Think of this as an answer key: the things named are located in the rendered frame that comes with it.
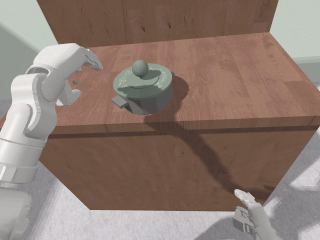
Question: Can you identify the right robot forearm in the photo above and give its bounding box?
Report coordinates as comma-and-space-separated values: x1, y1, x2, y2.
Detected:
254, 225, 283, 240

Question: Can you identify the lid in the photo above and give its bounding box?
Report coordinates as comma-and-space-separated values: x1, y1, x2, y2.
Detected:
113, 63, 172, 101

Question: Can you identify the table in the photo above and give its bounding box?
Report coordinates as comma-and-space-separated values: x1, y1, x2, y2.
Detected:
0, 0, 320, 212

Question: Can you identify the left robot forearm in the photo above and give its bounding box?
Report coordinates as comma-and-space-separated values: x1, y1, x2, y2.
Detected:
0, 63, 65, 188

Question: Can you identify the knob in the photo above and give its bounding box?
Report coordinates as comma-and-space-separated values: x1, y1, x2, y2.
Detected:
132, 60, 149, 77

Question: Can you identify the right robot hand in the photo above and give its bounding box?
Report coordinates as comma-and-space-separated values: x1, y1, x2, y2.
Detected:
232, 189, 272, 237

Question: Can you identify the robot left upper arm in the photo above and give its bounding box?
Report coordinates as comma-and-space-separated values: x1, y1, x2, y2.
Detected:
0, 189, 33, 240

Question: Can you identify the left robot hand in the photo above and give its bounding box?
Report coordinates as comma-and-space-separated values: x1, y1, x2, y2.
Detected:
33, 43, 103, 107

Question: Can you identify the pot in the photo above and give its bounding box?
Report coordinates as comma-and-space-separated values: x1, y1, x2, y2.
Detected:
111, 72, 175, 115

